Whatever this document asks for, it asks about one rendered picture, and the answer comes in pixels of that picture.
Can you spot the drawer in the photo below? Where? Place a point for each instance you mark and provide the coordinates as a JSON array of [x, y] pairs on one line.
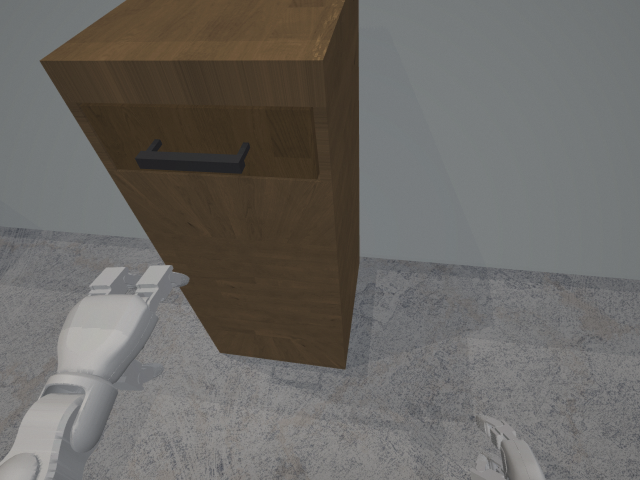
[[282, 139]]

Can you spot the handle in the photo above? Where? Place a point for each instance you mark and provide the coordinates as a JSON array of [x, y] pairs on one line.
[[199, 162]]

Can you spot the robot right hand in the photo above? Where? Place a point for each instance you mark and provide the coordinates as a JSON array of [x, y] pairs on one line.
[[518, 461]]

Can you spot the robot left forearm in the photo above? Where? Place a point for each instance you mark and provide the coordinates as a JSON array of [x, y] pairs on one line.
[[61, 429]]

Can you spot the cabinet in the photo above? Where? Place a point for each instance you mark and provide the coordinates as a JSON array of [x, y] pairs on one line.
[[273, 262]]

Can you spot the robot left hand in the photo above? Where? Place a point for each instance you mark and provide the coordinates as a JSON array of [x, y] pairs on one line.
[[105, 331]]

